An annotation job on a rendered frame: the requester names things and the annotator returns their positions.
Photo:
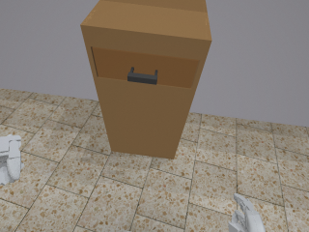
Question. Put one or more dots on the left robot hand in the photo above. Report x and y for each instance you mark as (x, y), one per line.
(10, 159)

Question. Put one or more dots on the cabinet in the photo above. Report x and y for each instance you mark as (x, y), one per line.
(141, 118)

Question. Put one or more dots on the drawer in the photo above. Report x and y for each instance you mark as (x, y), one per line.
(171, 71)

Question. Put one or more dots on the handle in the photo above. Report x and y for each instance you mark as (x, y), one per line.
(142, 77)

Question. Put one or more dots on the right robot hand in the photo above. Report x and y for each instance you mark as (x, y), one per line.
(250, 221)

